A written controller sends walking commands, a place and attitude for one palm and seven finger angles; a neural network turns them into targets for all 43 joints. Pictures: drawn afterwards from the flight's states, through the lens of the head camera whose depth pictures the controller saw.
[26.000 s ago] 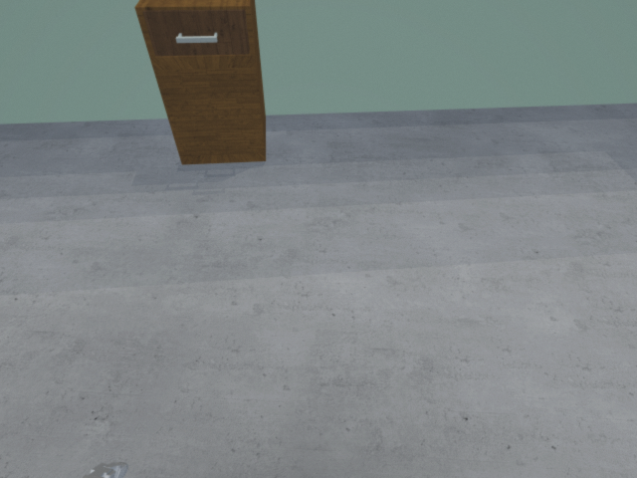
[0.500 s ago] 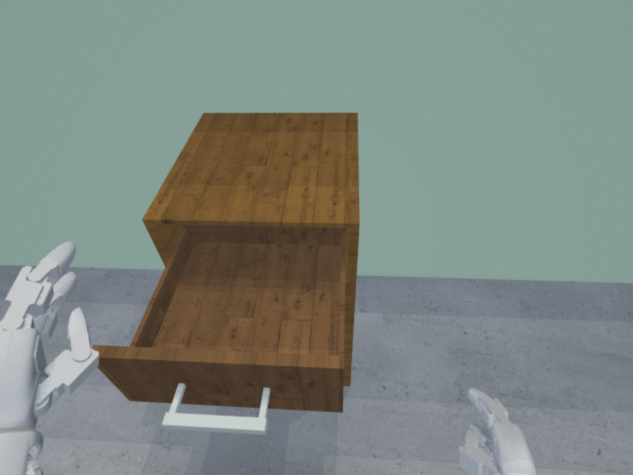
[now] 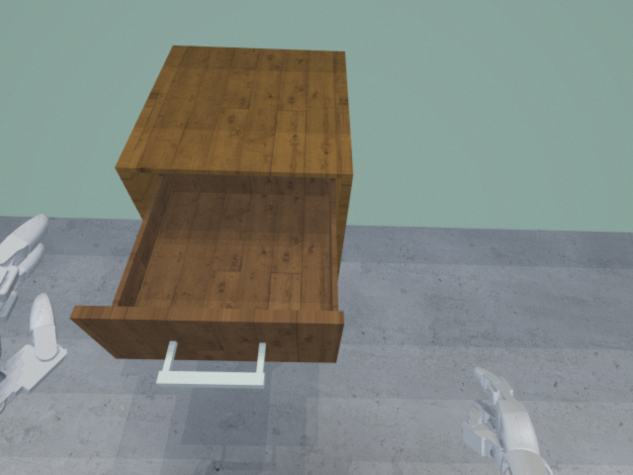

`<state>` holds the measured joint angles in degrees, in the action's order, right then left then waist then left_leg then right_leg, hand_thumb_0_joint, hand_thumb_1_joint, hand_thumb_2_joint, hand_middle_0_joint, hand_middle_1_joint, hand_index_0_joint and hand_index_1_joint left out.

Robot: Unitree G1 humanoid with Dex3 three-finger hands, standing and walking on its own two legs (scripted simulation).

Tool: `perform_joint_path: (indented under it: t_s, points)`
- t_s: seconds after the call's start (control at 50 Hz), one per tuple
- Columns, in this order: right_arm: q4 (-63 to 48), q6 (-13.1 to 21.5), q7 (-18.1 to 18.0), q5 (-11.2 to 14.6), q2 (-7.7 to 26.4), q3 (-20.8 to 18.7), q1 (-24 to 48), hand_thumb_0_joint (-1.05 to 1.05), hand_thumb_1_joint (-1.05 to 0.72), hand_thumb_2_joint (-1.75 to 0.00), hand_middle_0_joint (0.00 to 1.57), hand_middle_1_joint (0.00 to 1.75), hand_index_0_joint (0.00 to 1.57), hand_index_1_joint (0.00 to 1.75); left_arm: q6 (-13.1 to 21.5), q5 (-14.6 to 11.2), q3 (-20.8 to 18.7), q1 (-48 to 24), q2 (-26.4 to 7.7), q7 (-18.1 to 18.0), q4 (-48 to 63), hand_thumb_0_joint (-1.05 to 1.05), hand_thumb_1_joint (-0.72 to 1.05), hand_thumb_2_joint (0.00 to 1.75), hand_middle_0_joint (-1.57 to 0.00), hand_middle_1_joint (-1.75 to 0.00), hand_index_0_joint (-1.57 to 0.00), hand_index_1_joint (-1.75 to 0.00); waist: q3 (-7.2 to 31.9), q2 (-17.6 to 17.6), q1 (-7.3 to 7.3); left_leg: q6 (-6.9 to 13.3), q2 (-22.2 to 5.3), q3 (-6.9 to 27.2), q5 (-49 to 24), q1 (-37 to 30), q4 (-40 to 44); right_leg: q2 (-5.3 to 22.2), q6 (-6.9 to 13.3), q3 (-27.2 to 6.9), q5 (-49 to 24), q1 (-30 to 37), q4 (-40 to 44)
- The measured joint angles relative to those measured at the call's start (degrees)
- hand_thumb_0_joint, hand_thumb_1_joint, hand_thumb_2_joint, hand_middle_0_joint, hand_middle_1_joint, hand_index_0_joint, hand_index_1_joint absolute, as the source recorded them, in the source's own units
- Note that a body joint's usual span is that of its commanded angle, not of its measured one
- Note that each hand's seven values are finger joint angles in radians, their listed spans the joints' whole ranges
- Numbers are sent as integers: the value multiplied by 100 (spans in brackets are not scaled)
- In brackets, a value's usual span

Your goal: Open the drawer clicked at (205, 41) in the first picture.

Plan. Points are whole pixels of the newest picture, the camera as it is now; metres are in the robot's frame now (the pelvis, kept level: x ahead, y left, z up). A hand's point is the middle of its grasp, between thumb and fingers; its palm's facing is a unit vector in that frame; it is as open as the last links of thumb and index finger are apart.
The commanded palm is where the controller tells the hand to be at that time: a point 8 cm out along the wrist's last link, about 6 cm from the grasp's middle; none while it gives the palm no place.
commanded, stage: step back with the hand held close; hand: left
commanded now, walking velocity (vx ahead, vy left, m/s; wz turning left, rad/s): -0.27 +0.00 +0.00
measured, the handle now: (214, 365) +0.28 +0.18 -0.13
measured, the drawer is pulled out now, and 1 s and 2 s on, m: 0.29 0.29 0.29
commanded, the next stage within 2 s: stop stepping back and stand still in 0.92 s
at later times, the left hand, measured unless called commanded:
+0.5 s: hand (15, 396) +0.16 +0.25 +0.16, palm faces +0.32 -0.80 -0.50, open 7.4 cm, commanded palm +0.09 +0.28 +0.18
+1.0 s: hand out of the picture +0.06 +0.20 +0.15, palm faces +0.23 -0.85 -0.47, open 7.4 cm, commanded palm -0.01 +0.25 +0.18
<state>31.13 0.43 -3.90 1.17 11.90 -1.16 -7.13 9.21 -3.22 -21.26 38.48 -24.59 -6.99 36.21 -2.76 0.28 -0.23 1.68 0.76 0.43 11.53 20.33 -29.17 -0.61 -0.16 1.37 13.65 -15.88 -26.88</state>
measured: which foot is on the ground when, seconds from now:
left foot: down 0.00-0.68, up 0.70-0.84, down 0.86-1.00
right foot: down 0.00-0.38, up 0.40-0.54, down 0.56-0.90, up 0.92-1.00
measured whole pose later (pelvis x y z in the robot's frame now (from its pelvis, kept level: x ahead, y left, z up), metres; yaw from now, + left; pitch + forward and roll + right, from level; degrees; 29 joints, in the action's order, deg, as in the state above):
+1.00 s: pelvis -0.15 -0.02 +0.00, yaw -2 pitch +4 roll +0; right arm 33.0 4.3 -2.7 -0.1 9.8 -1.1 -5.6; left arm 9.4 -3.1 -21.4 37.1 -24.8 -8.0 38.8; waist -3.8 -3.5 0.5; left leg 1.6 0.5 -1.0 10.1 22.1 -28.5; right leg -1.8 -0.4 0.1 26.3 -25.3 -48.2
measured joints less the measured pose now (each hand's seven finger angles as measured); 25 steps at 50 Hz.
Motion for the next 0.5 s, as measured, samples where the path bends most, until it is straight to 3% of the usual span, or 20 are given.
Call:
perform_joint_path:
  t_s: [0.22, 0.36, 0.44, 0.5]
  points:
    - [-51, 300, 58, -14, -111, 151, -87, 1, -91, -90, 21, 30, 20, 30, 191, 36, -53, -80, 130, -89, 151, 1, 89, 90, -21, -30, -22, -30, 37, 25, -48, -6, -61, 122, 0, 494, -478, -67, 26, 130, -44, -390, -333]
    - [193, 329, 12, -46, -39, 92, -207, 1, -91, -90, 21, 30, 20, 30, 290, 49, 20, -167, 169, -206, 253, 1, 89, 90, -22, -30, -22, -30, 37, 1, 8, 12, -87, 150, -63, 643, -637, -94, -4, 163, -118, -458, -342]
    - [162, 368, -7, -54, -107, 65, -249, 1, -91, -90, 21, 30, 20, 30, 283, 88, -182, -223, -25, -192, 168, 1, 89, 90, -22, -30, -22, -30, 25, -80, 75, 69, -39, 100, -118, 676, -514, -102, -33, 10, 328, -615, -969]
    - [174, 485, 54, -95, -199, 90, -251, 1, -91, -90, 21, 30, 20, 30, 310, 36, -338, -156, -140, -167, 204, 1, 89, 90, -21, -30, -22, -30, 114, -141, 46, 52, -68, 49, -216, 801, -432, -141, -1, -69, 768, -454, -1246]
